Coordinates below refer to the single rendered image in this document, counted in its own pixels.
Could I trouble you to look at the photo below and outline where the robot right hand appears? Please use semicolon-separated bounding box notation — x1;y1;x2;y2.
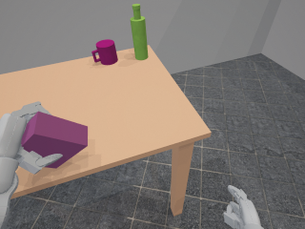
223;185;261;229

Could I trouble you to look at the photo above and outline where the robot left hand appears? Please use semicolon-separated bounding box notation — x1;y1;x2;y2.
0;101;63;175

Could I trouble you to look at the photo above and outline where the table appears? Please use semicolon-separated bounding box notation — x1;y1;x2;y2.
0;45;212;217

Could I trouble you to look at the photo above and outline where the left robot forearm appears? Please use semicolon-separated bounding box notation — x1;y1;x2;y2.
0;156;19;229

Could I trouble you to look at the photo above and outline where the sponge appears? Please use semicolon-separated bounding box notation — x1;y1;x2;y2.
21;111;88;169

